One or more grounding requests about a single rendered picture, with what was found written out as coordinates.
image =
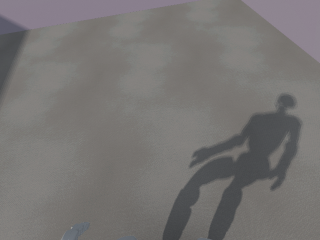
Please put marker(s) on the left robot hand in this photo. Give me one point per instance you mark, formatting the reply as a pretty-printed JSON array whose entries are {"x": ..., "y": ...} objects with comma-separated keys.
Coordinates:
[{"x": 75, "y": 231}]

